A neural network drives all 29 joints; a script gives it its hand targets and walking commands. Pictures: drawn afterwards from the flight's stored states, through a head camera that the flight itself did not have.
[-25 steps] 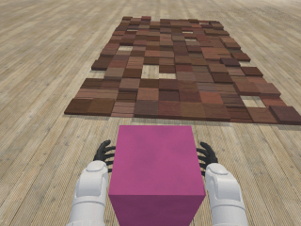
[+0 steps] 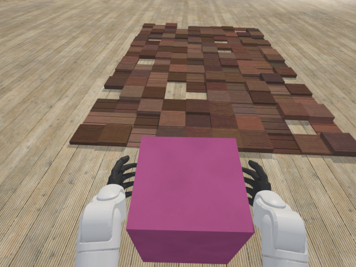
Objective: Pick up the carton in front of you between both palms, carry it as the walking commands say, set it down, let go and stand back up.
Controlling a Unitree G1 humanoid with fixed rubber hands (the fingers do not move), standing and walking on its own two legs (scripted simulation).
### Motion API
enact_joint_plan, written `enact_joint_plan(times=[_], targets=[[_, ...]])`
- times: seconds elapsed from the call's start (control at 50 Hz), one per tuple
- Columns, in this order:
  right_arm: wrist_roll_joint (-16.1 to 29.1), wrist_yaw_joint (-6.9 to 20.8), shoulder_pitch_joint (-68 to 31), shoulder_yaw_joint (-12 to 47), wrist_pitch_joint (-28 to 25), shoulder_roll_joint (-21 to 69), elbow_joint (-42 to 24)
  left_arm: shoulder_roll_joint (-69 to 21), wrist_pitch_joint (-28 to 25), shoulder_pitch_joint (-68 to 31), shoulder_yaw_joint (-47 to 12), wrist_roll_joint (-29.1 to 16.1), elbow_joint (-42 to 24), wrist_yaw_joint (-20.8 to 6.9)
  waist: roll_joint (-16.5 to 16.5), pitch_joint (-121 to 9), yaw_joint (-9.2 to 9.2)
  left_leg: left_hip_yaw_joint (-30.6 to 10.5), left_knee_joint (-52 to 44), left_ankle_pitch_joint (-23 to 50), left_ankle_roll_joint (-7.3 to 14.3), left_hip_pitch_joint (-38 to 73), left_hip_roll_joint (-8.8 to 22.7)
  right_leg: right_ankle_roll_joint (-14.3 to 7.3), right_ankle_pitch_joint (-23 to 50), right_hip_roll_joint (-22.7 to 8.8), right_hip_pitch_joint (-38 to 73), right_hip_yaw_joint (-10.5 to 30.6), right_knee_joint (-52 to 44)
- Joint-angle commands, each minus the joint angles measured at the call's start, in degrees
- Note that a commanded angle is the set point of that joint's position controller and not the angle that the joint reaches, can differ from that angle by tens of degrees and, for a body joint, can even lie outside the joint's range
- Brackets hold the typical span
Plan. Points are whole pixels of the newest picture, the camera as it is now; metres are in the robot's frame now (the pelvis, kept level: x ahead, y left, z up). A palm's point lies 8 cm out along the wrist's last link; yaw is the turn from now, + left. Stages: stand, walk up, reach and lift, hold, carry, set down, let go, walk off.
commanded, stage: carry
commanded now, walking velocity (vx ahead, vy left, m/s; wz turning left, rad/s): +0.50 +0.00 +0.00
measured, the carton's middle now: (186, 203) +0.30 -0.01 +0.02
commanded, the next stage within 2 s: none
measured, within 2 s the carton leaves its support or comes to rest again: neither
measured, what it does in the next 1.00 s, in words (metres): walks ahead: left foot, then right foot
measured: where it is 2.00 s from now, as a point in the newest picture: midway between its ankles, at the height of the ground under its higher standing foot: (187, 156)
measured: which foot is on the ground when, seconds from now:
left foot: up 0.00-0.02, down 0.04-0.34, up 0.36-0.78, down 0.80-1.00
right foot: down 0.00-0.06, up 0.08-0.32, down 0.34-0.82, up 0.84-1.00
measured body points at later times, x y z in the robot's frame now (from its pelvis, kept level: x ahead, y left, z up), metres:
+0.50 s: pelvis +0.26 -0.05 +0.00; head +0.24 -0.06 +0.45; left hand +0.50 +0.10 +0.08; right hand +0.51 -0.20 +0.08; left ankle +0.19 +0.08 -0.66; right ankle +0.26 -0.12 -0.74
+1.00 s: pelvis +0.58 -0.01 +0.00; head +0.60 +0.00 +0.45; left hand +0.85 +0.11 +0.05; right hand +0.81 -0.19 +0.06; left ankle +0.61 +0.06 -0.74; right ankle +0.53 -0.15 -0.66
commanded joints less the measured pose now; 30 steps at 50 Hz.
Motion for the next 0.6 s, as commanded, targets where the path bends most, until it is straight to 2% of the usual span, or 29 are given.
enact_joint_plan(times=[0.0,0.02,0.04,0.06,0.08,0.1,0.12,0.14,0.16,0.18,0.24,0.28,0.3,0.32,0.34,0.36,0.38,0.4,0.42,0.44,0.48,0.54,0.58], targets=[[19.1,6.4,-27.0,42.6,2.9,48.2,-9.8,-47.0,3.1,-22.5,-37.6,-17.3,-12.4,-6.2,-6.6,-11.1,1.52,5.9,-11.2,8.0,-0.4,4.4,-2.3,-5.7,10.3,-8.8,7.9,5.9,-3.1],[19.1,5.7,-24.6,42.2,4.2,47.8,-11.2,-46.4,4.3,-20.5,-37.9,-17.7,-13.9,-5.5,-4.3,-12.5,1.06,4.2,-13.3,9.7,0.2,16.5,-0.3,-4.3,6.7,-7.2,-0.8,2.5,0.9],[18.8,4.8,-21.6,41.5,5.4,47.0,-12.1,-45.8,5.6,-20.2,-38.4,-18.4,-15.7,-4.9,2.8,-13.6,-0.21,-6.5,-17.4,4.9,2.9,28.8,7.3,-2.2,2.9,-4.3,-12.9,-1.9,10.6],[17.8,3.8,-19.4,40.1,6.2,46.2,-12.3,-45.5,7.1,-21.2,-39.1,-19.7,-18.4,-4.4,17.0,-12.0,-0.70,-25.7,-19.6,4.5,9.4,36.4,19.9,0.0,-6.0,0.1,-28.8,-6.7,22.3],[17.2,2.8,-17.9,39.1,7.0,46.4,-13.2,-44.5,8.4,-22.4,-39.6,-21.2,-20.4,-4.0,18.2,-8.6,-1.44,-32.9,-19.6,10.7,14.4,37.7,24.7,-0.8,-13.4,0.1,-37.1,-3.7,25.8],[17.0,2.1,-17.2,38.4,7.8,46.6,-15.4,-44.9,9.1,-22.4,-40.1,-22.3,-21.7,-3.7,12.5,-6.8,-1.54,-31.9,-19.5,16.2,15.6,36.2,25.3,-1.1,-15.3,-1.9,-39.4,-2.2,28.6],[17.4,1.5,-17.0,38.5,8.5,47.3,-17.9,-46.0,9.6,-20.8,-40.0,-22.9,-22.0,-3.6,8.2,-7.0,-1.61,-28.4,-19.9,17.7,14.6,35.6,24.3,-1.0,-15.0,-2.9,-39.5,-1.9,28.7],[17.9,1.2,-17.6,39.2,8.7,48.3,-20.6,-47.2,9.7,-19.4,-39.7,-23.1,-23.1,-3.6,6.0,-7.2,-1.58,-24.3,-21.4,15.3,13.1,34.4,23.2,-0.8,-12.2,-3.8,-38.3,-1.8,24.8],[18.8,1.1,-17.7,40.2,9.0,49.2,-22.9,-48.8,10.0,-17.8,-40.0,-23.7,-24.2,-3.6,6.4,-7.2,-1.15,-18.5,-22.1,14.5,10.8,31.3,20.9,-0.3,-7.9,-4.1,-33.8,-2.6,19.0],[19.7,1.0,-19.1,40.8,9.1,49.2,-24.7,-49.0,9.9,-17.8,-39.5,-23.7,-25.2,-3.3,7.5,-7.2,-0.94,-13.1,-22.5,14.6,8.9,27.7,18.0,0.2,-2.7,-2.7,-28.5,-4.8,14.9],[21.6,0.3,-17.7,41.9,9.6,46.2,-27.7,-46.4,10.1,-13.9,-37.5,-22.2,-26.4,-1.6,9.7,-6.3,-0.61,-3.7,-21.6,14.0,5.9,18.5,14.1,0.5,6.2,-0.1,-15.4,-9.9,6.2],[21.7,-0.3,-16.7,41.6,10.1,43.3,-27.6,-43.7,10.2,-11.4,-36.1,-21.0,-26.3,-0.4,7.7,-6.9,0.36,0.9,-15.7,13.2,4.2,11.4,12.1,0.4,11.5,2.0,-2.2,-13.8,1.3],[21.8,-0.6,-15.6,41.5,10.4,41.6,-27.6,-42.1,10.5,-10.5,-35.4,-20.6,-26.5,0.2,6.0,-8.4,0.54,4.0,-9.2,15.8,3.1,7.6,10.3,-0.1,9.2,3.0,6.1,-15.5,0.5],[21.9,-1.0,-14.8,41.0,10.8,39.5,-27.3,-40.4,10.9,-9.5,-34.7,-20.1,-26.3,0.8,3.2,-10.5,1.23,6.5,-0.1,16.4,1.3,1.1,8.6,-1.2,5.6,-0.5,15.9,-10.5,0.4],[22.0,-1.4,-15.2,40.8,11.6,37.4,-28.4,-38.1,11.1,-8.2,-33.7,-19.4,-25.7,1.4,-9.7,-11.5,2.44,7.5,17.3,6.7,-2.2,-9.5,3.0,-6.2,-7.0,-15.4,20.8,16.0,-10.3],[22.5,-1.6,-15.9,40.7,12.2,36.3,-28.1,-37.0,11.4,-8.7,-33.3,-19.3,-25.1,1.9,-15.8,-10.7,2.65,2.9,28.9,-6.6,-2.0,-21.4,-0.3,-12.7,-5.9,-23.3,25.9,31.7,-15.3],[22.7,-1.5,-15.0,41.0,12.3,36.9,-27.3,-37.9,11.6,-8.9,-33.7,-19.8,-26.1,2.0,-10.7,-9.8,2.16,-2.7,35.8,-6.1,0.0,-25.5,3.7,-13.7,-1.5,-24.3,24.6,30.8,-14.8],[22.8,-1.1,-14.8,40.7,12.3,38.4,-26.5,-39.5,11.5,-9.8,-34.7,-20.2,-26.5,1.7,-5.9,-9.6,1.95,-4.3,37.7,-3.5,1.0,-25.6,5.9,-12.9,4.2,-22.4,21.4,26.3,-13.6],[22.6,-0.6,-14.8,40.8,12.1,40.5,-25.4,-41.4,11.4,-11.6,-35.8,-20.7,-27.4,1.3,-1.3,-9.8,1.79,-5.1,36.5,0.8,1.4,-24.9,7.4,-11.6,5.4,-21.5,19.0,22.3,-14.0],[22.2,0.0,-14.4,40.6,11.6,42.6,-24.6,-43.4,11.2,-13.4,-37.3,-21.4,-28.5,0.6,0.5,-9.1,1.62,-5.4,32.6,4.1,1.3,-22.9,8.6,-9.9,6.4,-20.2,15.7,17.4,-15.4],[20.7,1.0,-13.8,40.8,10.6,45.8,-24.5,-46.1,10.6,-15.3,-40.0,-23.1,-30.1,-1.1,-1.2,-8.1,1.61,-3.2,24.7,7.8,0.7,-18.9,7.4,-7.4,7.0,-17.4,12.3,9.1,-17.3],[18.7,1.3,-13.4,40.8,9.5,46.4,-24.2,-45.9,10.1,-16.3,-41.8,-24.6,-30.3,-3.0,-3.2,-6.1,1.58,-0.3,14.1,13.1,0.0,-18.8,5.9,-7.1,10.2,-14.7,13.2,3.0,-18.5],[17.4,0.8,-11.7,40.4,9.4,44.8,-23.5,-44.1,10.1,-14.6,-41.7,-24.5,-29.0,-3.4,-4.7,-4.6,1.62,1.6,6.5,16.2,-0.1,-18.0,4.8,-6.9,16.3,-13.1,14.1,-0.8,-17.6]])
